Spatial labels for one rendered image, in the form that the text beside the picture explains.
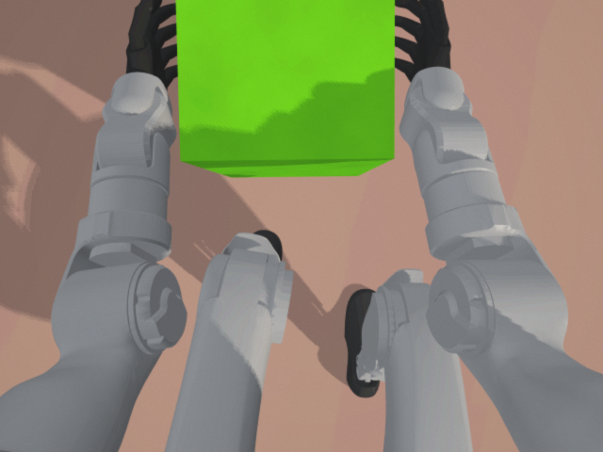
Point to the robot left upper arm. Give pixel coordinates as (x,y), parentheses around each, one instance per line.
(111,325)

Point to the robot right thigh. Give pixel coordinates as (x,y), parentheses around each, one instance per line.
(424,390)

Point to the robot right hand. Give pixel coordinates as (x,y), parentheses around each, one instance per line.
(433,46)

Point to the robot left hand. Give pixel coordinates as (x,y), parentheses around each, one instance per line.
(144,53)

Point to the right robot forearm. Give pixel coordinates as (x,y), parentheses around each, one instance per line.
(467,213)

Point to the robot right upper arm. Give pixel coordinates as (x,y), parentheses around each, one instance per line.
(506,319)

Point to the left robot forearm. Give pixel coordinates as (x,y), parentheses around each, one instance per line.
(130,180)

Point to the robot right shin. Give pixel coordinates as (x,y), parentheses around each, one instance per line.
(368,368)

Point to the carton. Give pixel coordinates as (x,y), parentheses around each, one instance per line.
(286,88)

